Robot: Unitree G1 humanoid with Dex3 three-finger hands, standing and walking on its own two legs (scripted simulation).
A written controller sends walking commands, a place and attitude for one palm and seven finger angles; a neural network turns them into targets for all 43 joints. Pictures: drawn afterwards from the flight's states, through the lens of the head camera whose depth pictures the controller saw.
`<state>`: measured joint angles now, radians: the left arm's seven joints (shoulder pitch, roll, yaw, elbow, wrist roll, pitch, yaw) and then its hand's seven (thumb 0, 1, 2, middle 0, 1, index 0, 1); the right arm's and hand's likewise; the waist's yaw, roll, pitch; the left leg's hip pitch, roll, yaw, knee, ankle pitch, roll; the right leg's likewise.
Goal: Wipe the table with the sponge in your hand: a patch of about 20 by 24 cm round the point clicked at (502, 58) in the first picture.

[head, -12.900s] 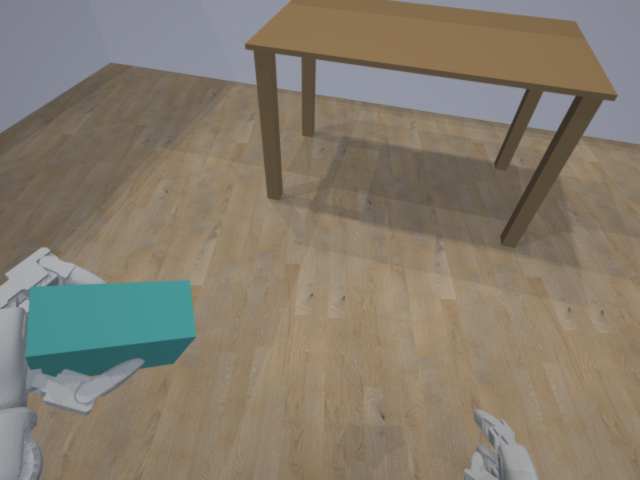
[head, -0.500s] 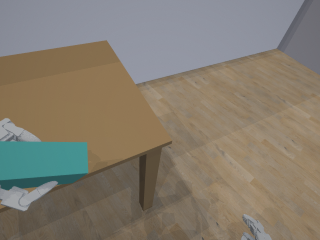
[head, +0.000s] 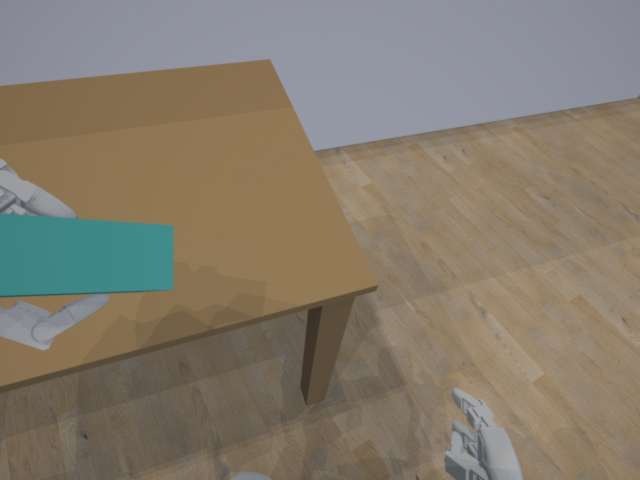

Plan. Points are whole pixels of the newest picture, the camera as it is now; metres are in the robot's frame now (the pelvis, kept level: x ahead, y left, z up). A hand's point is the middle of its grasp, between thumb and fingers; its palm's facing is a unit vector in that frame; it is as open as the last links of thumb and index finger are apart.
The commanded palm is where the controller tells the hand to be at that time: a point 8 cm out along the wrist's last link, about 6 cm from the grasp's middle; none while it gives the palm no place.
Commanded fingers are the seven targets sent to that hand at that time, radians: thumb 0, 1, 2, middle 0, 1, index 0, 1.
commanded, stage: come to a stop and stand still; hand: left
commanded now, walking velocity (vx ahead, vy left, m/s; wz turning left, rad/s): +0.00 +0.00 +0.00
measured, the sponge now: (106, 261) +0.25 +0.24 +0.17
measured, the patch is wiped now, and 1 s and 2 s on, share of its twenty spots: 0.00 0.00 0.00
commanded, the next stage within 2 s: look again from close up in 0.32 s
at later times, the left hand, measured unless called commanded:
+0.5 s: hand (23, 304) +0.20 +0.28 +0.18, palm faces +0.44 -0.86 -0.26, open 10.0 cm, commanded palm +0.15 +0.30 +0.18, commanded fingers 0.00 0.10 1.30 -1.20 -1.60 -1.20 -1.60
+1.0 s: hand (27, 251) +0.24 +0.30 +0.19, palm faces +0.44 -0.80 -0.41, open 10.0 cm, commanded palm +0.16 +0.30 +0.18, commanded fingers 0.00 0.10 1.30 -1.20 -1.60 -1.20 -1.60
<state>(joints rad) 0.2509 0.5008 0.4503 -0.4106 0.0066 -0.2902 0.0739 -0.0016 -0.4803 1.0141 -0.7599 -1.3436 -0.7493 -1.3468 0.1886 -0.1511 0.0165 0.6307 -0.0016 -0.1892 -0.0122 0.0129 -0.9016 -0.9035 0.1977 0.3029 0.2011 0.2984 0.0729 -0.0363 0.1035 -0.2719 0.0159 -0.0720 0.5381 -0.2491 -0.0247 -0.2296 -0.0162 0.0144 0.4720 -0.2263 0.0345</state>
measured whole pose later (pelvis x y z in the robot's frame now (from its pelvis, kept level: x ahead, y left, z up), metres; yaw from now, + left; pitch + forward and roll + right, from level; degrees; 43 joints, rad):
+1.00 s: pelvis -0.01 +0.02 +0.00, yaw -1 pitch +0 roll -1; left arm 0.25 0.43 0.46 -0.33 -0.03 -0.29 0.08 0.00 -0.48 1.02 -0.76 -1.34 -0.75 -1.34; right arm 0.19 -0.20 -0.01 0.62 0.01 -0.19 0.01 0.01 -0.90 -0.90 0.20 0.30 0.20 0.30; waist 0.04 -0.01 0.08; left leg -0.26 -0.01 -0.03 0.49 -0.22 0.01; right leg -0.22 -0.03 0.08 0.40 -0.18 0.06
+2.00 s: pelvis +0.00 +0.02 +0.01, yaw -1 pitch -2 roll -1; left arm 0.41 0.35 0.34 -0.42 -0.02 -0.20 0.10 0.00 -0.48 1.02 -0.76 -1.34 -0.75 -1.34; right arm 0.20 -0.19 0.00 0.59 0.02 -0.10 -0.03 0.01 -0.90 -0.90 0.20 0.30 0.20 0.30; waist 0.03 -0.02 0.07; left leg -0.21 0.00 -0.04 0.46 -0.22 0.01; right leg -0.16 -0.02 0.06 0.36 -0.17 0.06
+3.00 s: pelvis +0.02 -0.02 -0.01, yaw +2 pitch +0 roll +0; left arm 0.47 0.49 0.29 -0.47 0.14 -0.09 0.13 0.00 -0.48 1.02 -0.76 -1.33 -0.75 -1.34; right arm 0.18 -0.23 -0.01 0.63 -0.03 -0.11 -0.02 0.01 -0.90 -0.90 0.20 0.30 0.20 0.30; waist 0.05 0.02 0.02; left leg -0.30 0.01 -0.10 0.59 -0.30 -0.05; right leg -0.28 0.00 0.01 0.60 -0.33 0.01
